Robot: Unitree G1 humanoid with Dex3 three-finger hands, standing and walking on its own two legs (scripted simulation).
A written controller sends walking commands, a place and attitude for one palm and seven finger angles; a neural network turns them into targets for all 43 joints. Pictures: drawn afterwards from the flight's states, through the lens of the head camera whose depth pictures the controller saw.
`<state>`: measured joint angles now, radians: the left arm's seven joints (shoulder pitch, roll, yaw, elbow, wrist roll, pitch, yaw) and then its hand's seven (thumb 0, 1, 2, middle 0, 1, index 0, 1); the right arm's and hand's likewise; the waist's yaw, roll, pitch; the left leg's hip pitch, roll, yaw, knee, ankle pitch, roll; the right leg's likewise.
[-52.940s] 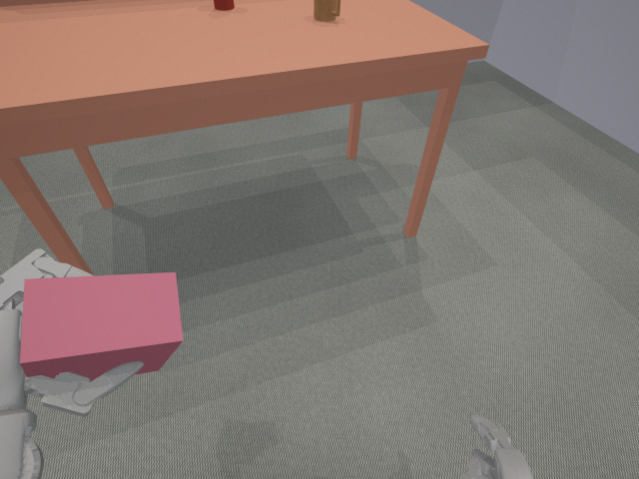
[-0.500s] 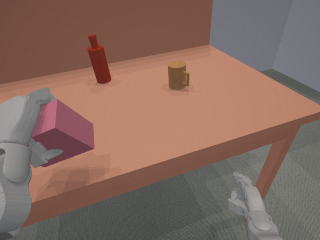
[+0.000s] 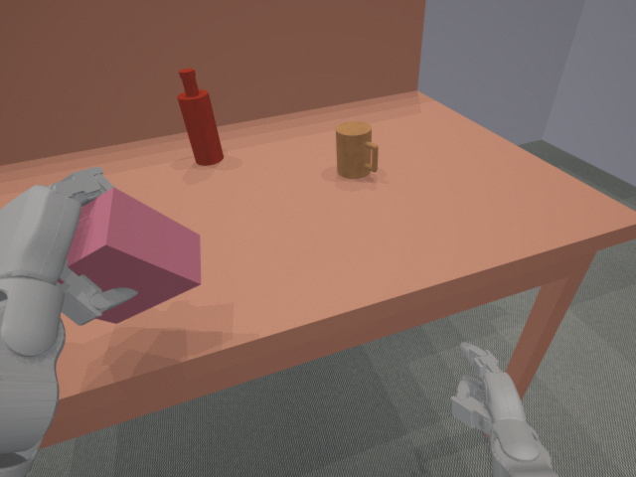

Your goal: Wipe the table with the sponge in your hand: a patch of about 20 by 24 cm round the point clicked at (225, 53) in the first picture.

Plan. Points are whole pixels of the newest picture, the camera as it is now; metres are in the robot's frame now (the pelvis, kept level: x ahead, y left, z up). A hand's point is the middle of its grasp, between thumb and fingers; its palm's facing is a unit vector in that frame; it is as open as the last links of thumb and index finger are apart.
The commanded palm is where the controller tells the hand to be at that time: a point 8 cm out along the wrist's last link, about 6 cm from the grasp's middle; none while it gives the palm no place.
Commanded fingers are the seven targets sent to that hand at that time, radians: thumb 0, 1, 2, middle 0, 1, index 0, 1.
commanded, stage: step back with the hand held close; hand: left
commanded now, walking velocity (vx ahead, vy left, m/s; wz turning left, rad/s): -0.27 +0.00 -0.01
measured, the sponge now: (130, 269) +0.23 +0.26 +0.21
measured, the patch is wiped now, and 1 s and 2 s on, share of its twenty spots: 1.00 1.00 1.00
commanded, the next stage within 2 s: stop stepping back and stand still in 1.30 s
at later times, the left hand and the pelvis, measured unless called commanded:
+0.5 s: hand (66, 250) +0.18 +0.26 +0.27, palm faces +0.53 -0.74 -0.42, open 10.0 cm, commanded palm +0.11 +0.31 +0.29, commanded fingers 0.00 0.10 1.30 -1.20 -1.60 -1.20 -1.60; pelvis -0.04 +0.02 -0.01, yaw +3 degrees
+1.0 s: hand out of the picture +0.08 +0.26 +0.28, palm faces +0.58 -0.76 -0.29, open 10.0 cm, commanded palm +0.03 +0.30 +0.29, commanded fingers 0.00 0.10 1.30 -1.20 -1.60 -1.20 -1.60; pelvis -0.12 +0.01 -0.03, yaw +3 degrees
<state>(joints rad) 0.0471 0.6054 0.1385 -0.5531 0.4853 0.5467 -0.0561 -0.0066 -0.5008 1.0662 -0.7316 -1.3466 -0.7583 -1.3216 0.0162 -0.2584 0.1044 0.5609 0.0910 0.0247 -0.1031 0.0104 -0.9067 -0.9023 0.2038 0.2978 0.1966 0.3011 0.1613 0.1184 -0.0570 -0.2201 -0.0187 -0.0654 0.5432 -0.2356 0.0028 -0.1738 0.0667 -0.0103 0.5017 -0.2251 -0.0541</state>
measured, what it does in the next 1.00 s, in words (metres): walks backwards: left foot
